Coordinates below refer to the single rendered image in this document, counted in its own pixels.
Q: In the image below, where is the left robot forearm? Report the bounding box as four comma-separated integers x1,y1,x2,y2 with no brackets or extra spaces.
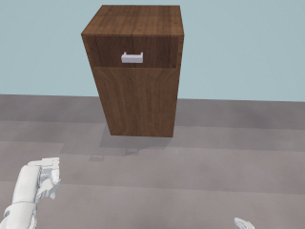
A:
0,201,37,229

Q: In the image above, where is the handle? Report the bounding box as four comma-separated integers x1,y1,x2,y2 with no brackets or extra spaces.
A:
121,52,143,63

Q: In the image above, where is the cabinet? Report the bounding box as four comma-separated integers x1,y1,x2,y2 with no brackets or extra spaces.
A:
81,5,185,137

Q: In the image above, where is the drawer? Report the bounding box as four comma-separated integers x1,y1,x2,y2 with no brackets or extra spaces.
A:
86,35,179,69

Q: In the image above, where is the robot right hand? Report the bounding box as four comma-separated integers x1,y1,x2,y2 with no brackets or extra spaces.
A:
234,218,254,229

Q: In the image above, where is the robot left hand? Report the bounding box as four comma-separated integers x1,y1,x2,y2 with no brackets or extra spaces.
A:
11,157,61,204

